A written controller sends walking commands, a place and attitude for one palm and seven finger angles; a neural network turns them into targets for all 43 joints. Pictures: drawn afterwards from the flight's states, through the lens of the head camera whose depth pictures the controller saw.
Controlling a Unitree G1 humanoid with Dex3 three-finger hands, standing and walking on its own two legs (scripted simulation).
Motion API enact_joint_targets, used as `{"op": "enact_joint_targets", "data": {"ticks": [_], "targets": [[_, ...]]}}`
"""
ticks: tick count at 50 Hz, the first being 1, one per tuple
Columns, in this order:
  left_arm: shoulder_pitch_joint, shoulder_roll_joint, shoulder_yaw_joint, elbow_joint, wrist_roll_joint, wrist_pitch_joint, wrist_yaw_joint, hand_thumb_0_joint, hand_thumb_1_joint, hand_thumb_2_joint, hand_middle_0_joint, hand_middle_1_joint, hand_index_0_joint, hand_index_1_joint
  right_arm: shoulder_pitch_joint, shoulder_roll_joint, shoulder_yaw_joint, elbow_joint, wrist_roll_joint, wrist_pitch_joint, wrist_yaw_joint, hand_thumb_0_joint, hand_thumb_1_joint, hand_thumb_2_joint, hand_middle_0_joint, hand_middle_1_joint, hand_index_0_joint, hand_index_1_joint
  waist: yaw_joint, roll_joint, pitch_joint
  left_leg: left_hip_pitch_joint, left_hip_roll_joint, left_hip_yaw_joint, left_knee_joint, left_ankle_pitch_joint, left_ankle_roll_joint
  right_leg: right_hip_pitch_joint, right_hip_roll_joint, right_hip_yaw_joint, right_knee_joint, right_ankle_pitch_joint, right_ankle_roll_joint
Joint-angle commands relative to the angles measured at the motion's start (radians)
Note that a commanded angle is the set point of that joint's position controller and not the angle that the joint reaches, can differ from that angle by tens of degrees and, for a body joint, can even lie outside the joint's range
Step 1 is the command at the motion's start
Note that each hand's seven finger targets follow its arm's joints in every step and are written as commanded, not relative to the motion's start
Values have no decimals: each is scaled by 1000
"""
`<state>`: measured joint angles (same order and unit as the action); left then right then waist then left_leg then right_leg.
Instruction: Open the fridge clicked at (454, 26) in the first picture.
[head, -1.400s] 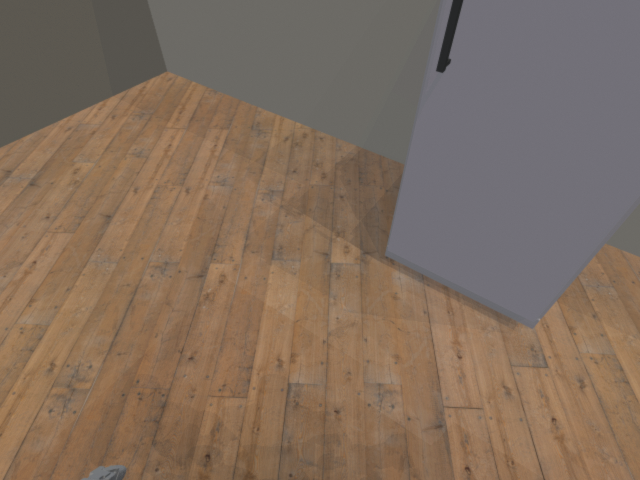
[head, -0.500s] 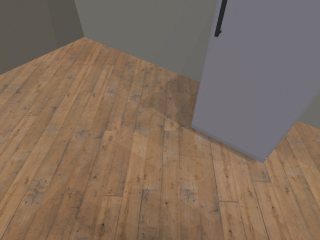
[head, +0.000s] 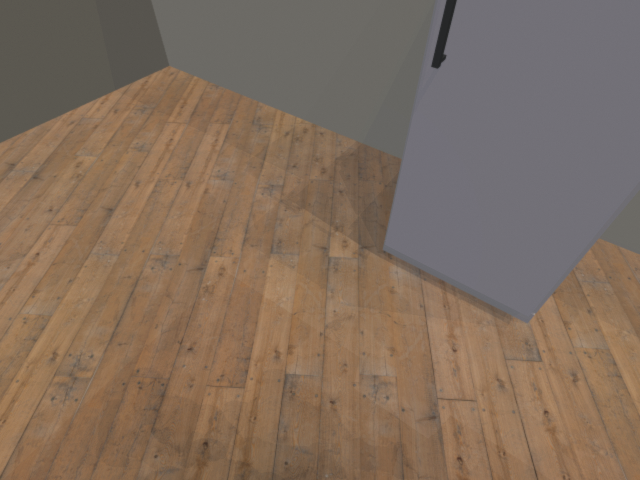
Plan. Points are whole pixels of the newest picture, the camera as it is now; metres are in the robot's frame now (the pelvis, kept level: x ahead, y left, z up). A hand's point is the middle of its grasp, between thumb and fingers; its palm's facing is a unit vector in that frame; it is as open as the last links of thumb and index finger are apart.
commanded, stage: look at it before walking up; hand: left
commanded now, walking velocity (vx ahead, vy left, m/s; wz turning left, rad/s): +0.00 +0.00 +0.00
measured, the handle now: out of the picture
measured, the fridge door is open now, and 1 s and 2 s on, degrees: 0 0 0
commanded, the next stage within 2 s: walk to a spot facing it in 0.04 s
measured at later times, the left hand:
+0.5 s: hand out of the picture +0.03 +0.22 -0.20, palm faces +0.07 -0.98 -0.17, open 7.4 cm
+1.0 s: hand (221, 366) +0.33 +0.20 -0.19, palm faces +0.10 -0.98 -0.20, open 7.4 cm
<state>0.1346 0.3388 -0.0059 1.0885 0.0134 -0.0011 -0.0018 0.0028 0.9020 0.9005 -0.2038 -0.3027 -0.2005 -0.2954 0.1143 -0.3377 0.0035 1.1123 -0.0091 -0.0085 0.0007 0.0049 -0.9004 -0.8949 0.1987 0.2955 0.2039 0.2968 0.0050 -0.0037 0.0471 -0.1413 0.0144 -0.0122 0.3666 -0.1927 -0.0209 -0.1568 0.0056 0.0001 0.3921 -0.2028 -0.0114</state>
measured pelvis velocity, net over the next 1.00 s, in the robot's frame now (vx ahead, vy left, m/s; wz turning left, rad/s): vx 0.25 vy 0.02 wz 0.08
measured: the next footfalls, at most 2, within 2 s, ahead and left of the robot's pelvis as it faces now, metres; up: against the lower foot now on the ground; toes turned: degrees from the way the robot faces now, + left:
right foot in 0.86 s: +0.37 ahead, -0.08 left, +0.00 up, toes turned -2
left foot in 1.18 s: +0.38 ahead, +0.15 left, +0.00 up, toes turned +5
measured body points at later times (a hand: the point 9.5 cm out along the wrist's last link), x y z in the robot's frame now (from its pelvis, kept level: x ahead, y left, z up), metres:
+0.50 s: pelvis +0.07 +0.04 -0.01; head +0.07 +0.06 +0.44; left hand +0.03 +0.27 -0.18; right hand +0.06 -0.21 -0.16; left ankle +0.03 +0.13 -0.75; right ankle +0.01 -0.10 -0.71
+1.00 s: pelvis +0.25 +0.02 -0.02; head +0.28 +0.02 +0.43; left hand +0.32 +0.25 -0.17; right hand +0.24 -0.21 -0.18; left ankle +0.17 +0.12 -0.68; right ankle +0.33 -0.08 -0.75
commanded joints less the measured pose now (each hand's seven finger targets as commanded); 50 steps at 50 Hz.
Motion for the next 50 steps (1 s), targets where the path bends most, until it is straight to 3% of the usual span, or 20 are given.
{"op": "enact_joint_targets", "data": {"ticks": [1,7,9,13,15,19,20,22,23,25,29,36,38,40,41,42,43,46,48,50], "targets": [[-47,212,43,-63,-2,-29,13,0,900,900,-200,-300,-200,-300,-42,-200,-41,-63,0,-22,-11,0,-900,-900,200,300,200,300,-6,4,-80,14,99,-83,-47,104,40,10,-130,116,-82,98,-23],[-45,212,43,-62,-3,-31,14,0,900,900,-200,-300,-200,-300,-43,-201,-40,-62,1,-23,-12,0,-900,-900,200,300,200,300,-5,2,-92,24,103,-79,-47,136,39,31,-130,112,-75,154,-24],[32,88,17,-29,-3,-9,18,0,900,900,-200,-300,-200,-300,17,-69,-8,-34,-8,-3,-5,0,-900,-900,200,300,200,300,2,-11,-84,-4,84,-58,-27,-4,23,27,-127,104,-83,-63,-4],[131,136,46,-35,9,6,6,0,900,900,-200,-300,-200,-300,59,-42,-14,-58,-19,13,0,0,-900,-900,200,300,200,300,30,-155,49,-239,2,17,168,-274,23,-7,-220,255,-206,-514,-70],[171,140,59,-47,8,-5,8,0,900,900,-200,-300,-200,-300,69,-34,-25,-81,-18,6,3,0,-900,-900,200,300,200,300,33,-168,65,-296,18,35,305,-265,30,7,-299,322,-241,-520,-131],[137,100,68,-71,7,-24,7,0,900,900,-200,-300,-200,-300,192,24,-34,-73,-10,-18,12,0,-900,-900,200,300,200,300,-35,-82,47,-94,35,86,148,-161,39,-107,-264,138,-115,-347,-122],[128,66,64,-76,4,-21,4,0,900,900,-200,-300,-200,-300,257,20,-38,-49,-9,-24,9,0,-900,-900,200,300,200,300,-56,-12,44,26,32,59,80,-167,49,-195,-197,59,-25,-337,-86],[65,-39,44,-127,5,-21,-4,0,900,900,-200,-300,-200,-300,457,-100,-76,-2,-25,-35,-6,0,-900,-900,200,300,200,300,-125,349,84,145,335,-465,-207,-391,194,-489,-2,-146,476,-360,6],[-1,-22,49,-160,14,-30,1,0,900,900,-200,-300,-200,-300,490,-72,-69,6,-20,-36,-16,0,-900,-900,200,300,200,300,-125,252,130,130,373,-536,-238,-328,246,-570,-43,-40,639,-352,-10],[3,-29,53,-139,14,-47,-14,0,900,900,-200,-300,-200,-300,428,0,-56,-11,-10,-55,-23,0,-900,-900,200,300,200,300,-82,72,108,157,338,-411,-197,-95,251,-608,-114,5,713,-219,-7],[63,-95,51,-106,11,-36,-19,0,900,900,-200,-300,-200,-300,420,54,-49,10,-7,-80,-37,0,-900,-900,200,300,200,300,-38,107,35,175,244,-160,-157,250,217,-519,-127,-44,642,-116,27],[-66,-143,54,-143,5,-35,-22,0,900,900,-200,-300,-200,-300,459,88,-54,56,-13,-76,-41,0,-900,-900,200,300,200,300,-59,143,99,107,214,-35,-152,366,178,-378,-84,-125,306,4,5],[-32,-134,61,-134,5,-37,-19,0,900,900,-200,-300,-200,-300,439,76,-59,61,-14,-72,-43,0,-900,-900,200,300,200,300,-32,137,92,93,224,-25,-101,452,172,-281,-61,-133,264,2,-15],[130,-96,73,-89,9,-48,-12,0,900,900,-200,-300,-200,-300,421,64,-62,60,-9,-68,-42,0,-900,-900,200,300,200,300,45,88,14,75,196,0,105,593,138,-62,-23,-151,171,40,-33],[277,-53,88,-46,15,-59,-5,0,900,900,-200,-300,-200,-300,410,71,-62,50,-2,-68,-38,0,-900,-900,200,300,200,300,107,35,-55,-40,161,26,291,509,104,157,-56,-106,145,103,-48],[409,40,112,-14,22,-72,11,0,900,900,-200,-300,-200,-300,446,114,-57,32,9,-71,-28,0,-900,-900,200,300,200,300,136,-156,-190,-247,49,101,613,157,57,385,-303,202,107,248,-141],[458,102,117,4,3,-67,17,0,900,900,-200,-300,-200,-300,448,135,-54,7,16,-70,-34,0,-900,-900,200,300,200,300,109,-218,-237,-360,-34,80,915,-399,36,389,-497,484,-17,472,-256],[187,-16,91,-66,2,-50,32,0,900,900,-200,-300,-200,-300,290,157,-54,-32,-5,-43,-27,0,-900,-900,200,300,200,300,33,-77,-15,-371,111,9,920,-285,29,-22,-390,295,-90,252,-247],[101,-57,79,-98,12,-48,36,0,900,900,-200,-300,-200,-300,315,169,-49,-31,-14,-17,-28,0,-900,-900,200,300,200,300,-32,-91,-13,-265,123,37,763,-268,3,-188,-321,154,-104,320,-199],[74,-41,83,-111,18,-36,33,0,900,900,-200,-300,-200,-300,320,180,-47,-44,-11,-3,-28,0,-900,-900,200,300,200,300,-51,-114,-34,-186,100,74,604,-256,-15,-257,-270,117,-93,304,-182]]}}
